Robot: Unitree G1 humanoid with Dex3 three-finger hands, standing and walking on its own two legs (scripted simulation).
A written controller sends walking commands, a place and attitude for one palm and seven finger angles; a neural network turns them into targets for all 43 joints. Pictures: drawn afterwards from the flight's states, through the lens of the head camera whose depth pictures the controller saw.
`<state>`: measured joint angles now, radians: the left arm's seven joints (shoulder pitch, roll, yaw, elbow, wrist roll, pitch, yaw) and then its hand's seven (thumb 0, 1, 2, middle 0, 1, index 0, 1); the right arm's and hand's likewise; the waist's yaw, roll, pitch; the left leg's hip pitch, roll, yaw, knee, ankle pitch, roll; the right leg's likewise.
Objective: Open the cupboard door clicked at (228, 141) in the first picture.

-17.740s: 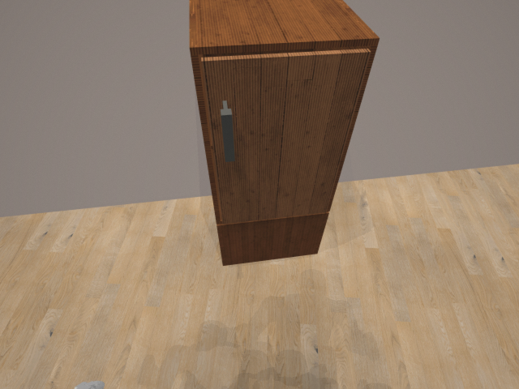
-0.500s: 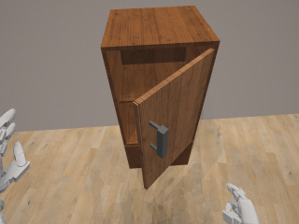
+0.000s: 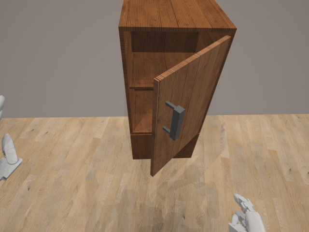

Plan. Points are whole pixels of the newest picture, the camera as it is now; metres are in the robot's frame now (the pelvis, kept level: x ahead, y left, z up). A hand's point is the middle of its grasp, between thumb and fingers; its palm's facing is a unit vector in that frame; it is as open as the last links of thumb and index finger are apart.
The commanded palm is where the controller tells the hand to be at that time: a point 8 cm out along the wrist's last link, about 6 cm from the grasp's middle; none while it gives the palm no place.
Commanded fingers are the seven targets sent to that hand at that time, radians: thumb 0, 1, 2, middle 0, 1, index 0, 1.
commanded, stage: step back with the hand held close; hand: left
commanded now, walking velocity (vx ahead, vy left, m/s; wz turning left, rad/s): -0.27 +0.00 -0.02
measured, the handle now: (171, 120) +0.46 -0.03 +0.00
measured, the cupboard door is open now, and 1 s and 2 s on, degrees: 43 43 43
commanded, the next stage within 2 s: stop stepping back and stand still in 0.46 s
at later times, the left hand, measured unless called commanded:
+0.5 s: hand out of the picture +0.10 +0.27 +0.17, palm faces +0.49 -0.76 -0.44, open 7.4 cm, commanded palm +0.05 +0.29 +0.19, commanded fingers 0.00 0.90 0.90 -0.20 -0.30 -0.20 -0.30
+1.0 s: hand out of the picture +0.04 +0.21 +0.17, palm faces +0.33 -0.81 -0.48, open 7.4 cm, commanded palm +0.00 +0.25 +0.19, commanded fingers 0.00 0.90 0.90 -0.20 -0.30 -0.20 -0.30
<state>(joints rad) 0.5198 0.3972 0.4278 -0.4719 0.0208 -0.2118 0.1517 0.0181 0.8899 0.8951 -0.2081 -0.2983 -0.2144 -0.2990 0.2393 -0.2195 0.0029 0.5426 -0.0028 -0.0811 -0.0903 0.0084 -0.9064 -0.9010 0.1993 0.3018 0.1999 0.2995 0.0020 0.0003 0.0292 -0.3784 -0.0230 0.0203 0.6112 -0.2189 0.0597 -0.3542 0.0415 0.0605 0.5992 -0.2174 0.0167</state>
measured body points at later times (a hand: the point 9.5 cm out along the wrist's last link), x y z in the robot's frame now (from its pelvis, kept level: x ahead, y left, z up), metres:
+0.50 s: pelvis -0.09 -0.01 +0.00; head -0.07 +0.01 +0.45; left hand +0.07 +0.30 +0.19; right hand +0.10 -0.23 -0.07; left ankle +0.07 +0.10 -0.72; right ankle -0.21 -0.12 -0.72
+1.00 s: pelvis -0.18 -0.03 +0.02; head -0.19 -0.02 +0.47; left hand +0.01 +0.25 +0.20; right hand -0.08 -0.30 -0.07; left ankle -0.13 +0.09 -0.69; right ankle -0.17 -0.10 -0.73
